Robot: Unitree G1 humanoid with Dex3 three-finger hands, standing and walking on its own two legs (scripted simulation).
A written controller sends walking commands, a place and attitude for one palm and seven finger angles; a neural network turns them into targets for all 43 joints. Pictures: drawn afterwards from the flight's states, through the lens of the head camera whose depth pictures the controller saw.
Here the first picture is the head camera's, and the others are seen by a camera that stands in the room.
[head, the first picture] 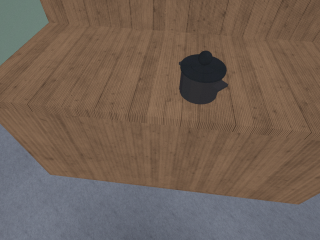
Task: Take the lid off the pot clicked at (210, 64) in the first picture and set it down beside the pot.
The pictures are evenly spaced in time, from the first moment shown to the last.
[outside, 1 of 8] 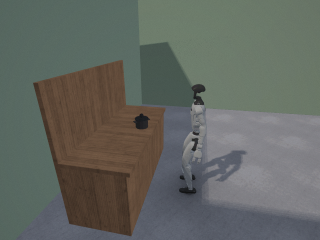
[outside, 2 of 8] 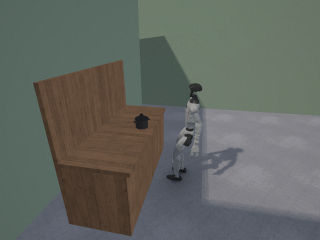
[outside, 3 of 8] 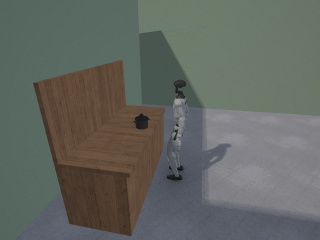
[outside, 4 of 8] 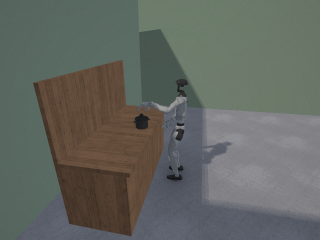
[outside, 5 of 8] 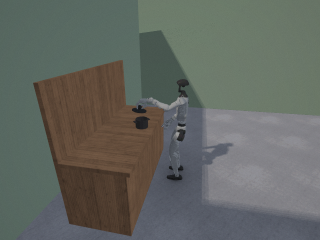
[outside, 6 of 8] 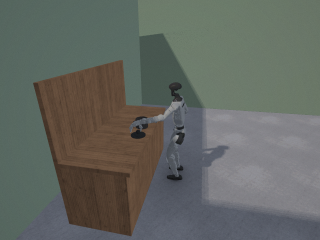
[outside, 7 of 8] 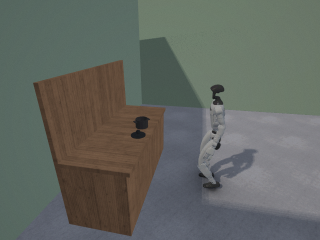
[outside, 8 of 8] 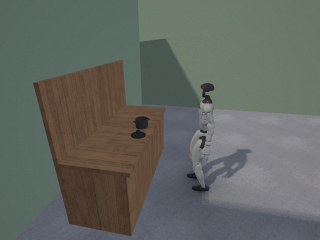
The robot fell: no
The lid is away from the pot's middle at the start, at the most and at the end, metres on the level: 0.00 0.25 0.24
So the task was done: yes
